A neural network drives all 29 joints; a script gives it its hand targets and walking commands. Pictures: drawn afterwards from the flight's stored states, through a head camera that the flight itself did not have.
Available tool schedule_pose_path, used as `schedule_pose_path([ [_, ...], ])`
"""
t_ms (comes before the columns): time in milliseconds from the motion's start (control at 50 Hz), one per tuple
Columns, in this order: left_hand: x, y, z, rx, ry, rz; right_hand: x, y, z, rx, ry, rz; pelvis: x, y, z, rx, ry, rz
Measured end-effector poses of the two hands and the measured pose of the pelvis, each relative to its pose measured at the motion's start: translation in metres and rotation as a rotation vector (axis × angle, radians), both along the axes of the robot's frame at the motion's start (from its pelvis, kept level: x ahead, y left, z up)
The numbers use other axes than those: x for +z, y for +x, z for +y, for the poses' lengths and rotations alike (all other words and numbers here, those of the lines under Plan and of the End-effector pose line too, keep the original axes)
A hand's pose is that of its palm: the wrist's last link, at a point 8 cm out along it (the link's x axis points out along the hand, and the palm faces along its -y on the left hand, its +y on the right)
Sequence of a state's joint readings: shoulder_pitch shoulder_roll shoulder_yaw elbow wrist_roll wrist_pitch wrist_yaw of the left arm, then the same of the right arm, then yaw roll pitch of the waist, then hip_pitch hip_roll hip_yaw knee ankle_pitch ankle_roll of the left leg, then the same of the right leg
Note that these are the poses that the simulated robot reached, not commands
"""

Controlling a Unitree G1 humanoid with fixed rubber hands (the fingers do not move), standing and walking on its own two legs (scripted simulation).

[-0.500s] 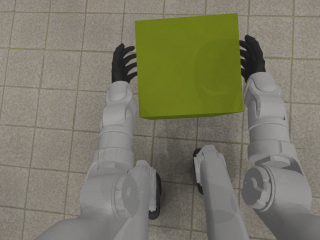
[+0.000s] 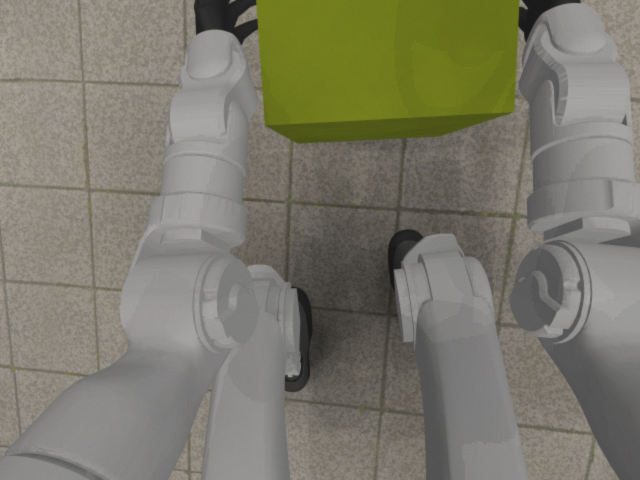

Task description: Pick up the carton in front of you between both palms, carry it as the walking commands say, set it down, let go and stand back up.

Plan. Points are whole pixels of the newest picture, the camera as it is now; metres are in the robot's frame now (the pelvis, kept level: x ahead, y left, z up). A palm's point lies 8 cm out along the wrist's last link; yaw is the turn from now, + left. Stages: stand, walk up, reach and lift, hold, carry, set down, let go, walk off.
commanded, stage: set down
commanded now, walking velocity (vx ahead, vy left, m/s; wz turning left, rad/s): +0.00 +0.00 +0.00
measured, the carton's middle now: (373, 39) +0.53 -0.12 -0.21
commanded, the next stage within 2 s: none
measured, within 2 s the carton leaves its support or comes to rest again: rests again in 0.70 s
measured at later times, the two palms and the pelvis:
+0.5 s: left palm (251, 47) +0.57 +0.02 -0.22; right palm (519, 22) +0.51 -0.28 -0.22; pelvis +0.00 +0.01 -0.06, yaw +0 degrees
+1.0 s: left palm (248, 62) +0.56 +0.03 -0.24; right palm (510, 41) +0.50 -0.28 -0.24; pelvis -0.02 +0.01 -0.07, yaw +0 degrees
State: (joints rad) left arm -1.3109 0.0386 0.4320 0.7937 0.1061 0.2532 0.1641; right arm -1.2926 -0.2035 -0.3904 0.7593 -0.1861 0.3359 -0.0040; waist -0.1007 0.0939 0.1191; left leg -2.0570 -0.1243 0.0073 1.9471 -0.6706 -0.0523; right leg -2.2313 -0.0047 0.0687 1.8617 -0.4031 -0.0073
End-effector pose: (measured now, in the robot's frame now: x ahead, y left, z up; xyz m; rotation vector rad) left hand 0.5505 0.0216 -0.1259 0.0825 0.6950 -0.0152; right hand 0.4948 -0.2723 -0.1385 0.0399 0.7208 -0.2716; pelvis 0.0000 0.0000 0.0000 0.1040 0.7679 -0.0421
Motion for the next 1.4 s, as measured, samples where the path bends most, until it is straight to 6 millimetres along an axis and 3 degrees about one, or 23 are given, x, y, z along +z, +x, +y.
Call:
schedule_pose_path([
  [220, -0.074, 0.013, -0.008, -0.029, -0.004, 0.031, -0.067, 0.013, -0.01, 0.004, -0.017, 0.033, -0.037, -0.002, 0.006, 0.022, -0.017, -0.048],
  [340, -0.094, 0.014, -0.007, -0.035, -0.015, 0.041, -0.081, 0.017, -0.01, 0.006, -0.02, 0.04, -0.048, 0.0, 0.005, 0.04, -0.034, -0.07],
  [520, -0.098, 0.017, -0.005, -0.062, -0.014, 0.05, -0.084, 0.018, -0.009, 0.01, -0.019, 0.05, -0.056, -0.001, 0.009, 0.05, -0.048, -0.077],
  [760, -0.115, 0.01, 0.003, -0.077, -0.012, 0.074, -0.102, 0.008, -0.004, 0.04, 0.008, 0.068, -0.062, -0.009, 0.009, 0.065, -0.062, -0.122],
  [1240, -0.12, 0.009, 0.009, -0.134, -0.073, 0.058, -0.108, 0.005, -0.008, 0.067, 0.048, 0.037, -0.072, -0.018, 0.012, 0.063, -0.076, -0.196],
  [1400, -0.123, 0.009, 0.011, -0.16, -0.047, 0.045, -0.119, 0.004, -0.008, 0.04, 0.047, 0.06, -0.072, -0.015, 0.012, 0.06, -0.066, -0.194],
])
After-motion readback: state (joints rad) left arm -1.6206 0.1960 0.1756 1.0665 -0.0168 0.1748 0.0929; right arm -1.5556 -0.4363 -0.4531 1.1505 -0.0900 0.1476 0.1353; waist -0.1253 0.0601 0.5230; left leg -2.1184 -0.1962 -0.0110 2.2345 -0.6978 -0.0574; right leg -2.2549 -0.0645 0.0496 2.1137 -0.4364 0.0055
